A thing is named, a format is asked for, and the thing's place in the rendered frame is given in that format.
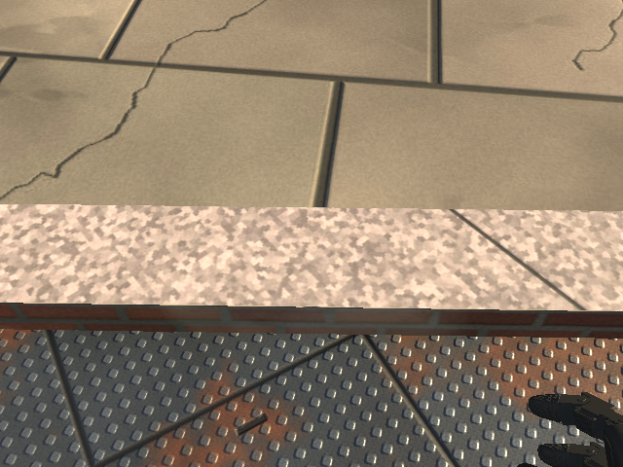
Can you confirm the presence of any right robot hand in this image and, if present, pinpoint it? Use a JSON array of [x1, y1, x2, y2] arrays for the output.
[[517, 392, 623, 467]]

